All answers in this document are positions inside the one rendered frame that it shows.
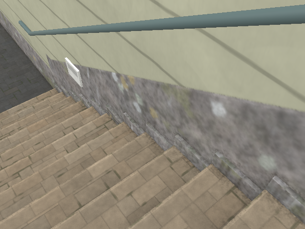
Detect stairs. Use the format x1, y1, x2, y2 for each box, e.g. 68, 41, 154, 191
0, 88, 252, 229

